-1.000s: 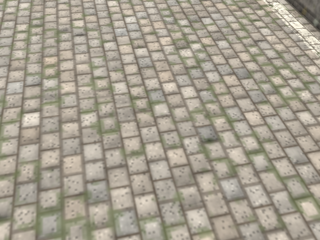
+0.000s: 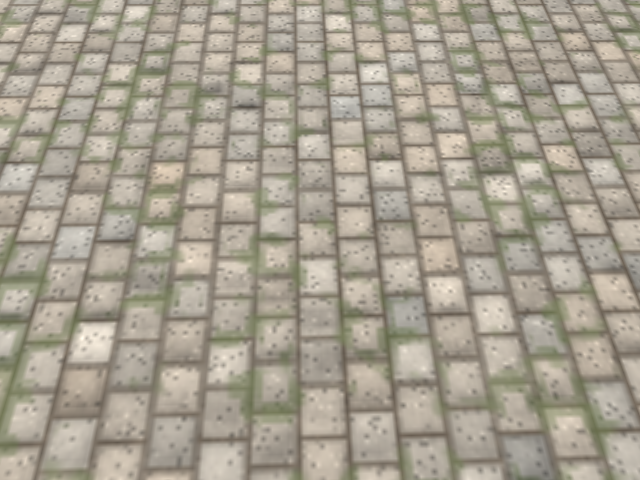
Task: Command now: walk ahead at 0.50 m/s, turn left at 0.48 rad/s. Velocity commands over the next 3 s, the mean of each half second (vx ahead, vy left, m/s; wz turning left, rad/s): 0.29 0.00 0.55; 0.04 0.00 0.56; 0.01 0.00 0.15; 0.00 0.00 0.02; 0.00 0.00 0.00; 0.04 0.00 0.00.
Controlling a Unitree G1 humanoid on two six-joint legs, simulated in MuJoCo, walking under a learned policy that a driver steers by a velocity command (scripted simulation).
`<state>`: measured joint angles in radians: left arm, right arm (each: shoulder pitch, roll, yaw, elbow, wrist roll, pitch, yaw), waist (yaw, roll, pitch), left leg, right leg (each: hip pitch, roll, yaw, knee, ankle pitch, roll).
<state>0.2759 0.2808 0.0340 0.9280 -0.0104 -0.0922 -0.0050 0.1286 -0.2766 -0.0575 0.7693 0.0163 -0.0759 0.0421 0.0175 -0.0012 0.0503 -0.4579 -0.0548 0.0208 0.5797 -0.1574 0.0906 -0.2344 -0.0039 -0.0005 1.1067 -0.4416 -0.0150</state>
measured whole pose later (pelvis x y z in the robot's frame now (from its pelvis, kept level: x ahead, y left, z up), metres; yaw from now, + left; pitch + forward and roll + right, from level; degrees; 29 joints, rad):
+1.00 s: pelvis +0.25 +0.02 +0.02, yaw +34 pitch +2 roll -2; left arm 0.10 0.34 0.09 0.81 0.00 0.02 0.02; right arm 0.22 -0.30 -0.06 0.62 -0.01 0.02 -0.02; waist 0.00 -0.04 0.05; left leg -0.28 -0.01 -0.04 0.48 -0.23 0.04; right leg -0.55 -0.02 -0.01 1.07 -0.39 0.06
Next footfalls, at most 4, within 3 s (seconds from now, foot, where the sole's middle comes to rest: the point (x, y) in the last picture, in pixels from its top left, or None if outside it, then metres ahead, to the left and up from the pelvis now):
0.36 right None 0.40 -0.09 -0.76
0.84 left None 0.24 0.13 -0.76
1.24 right None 0.38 -0.07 -0.76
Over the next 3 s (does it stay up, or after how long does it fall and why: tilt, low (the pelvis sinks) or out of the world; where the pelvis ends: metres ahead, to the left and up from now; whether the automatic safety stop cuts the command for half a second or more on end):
stays up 0.30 0.00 0.01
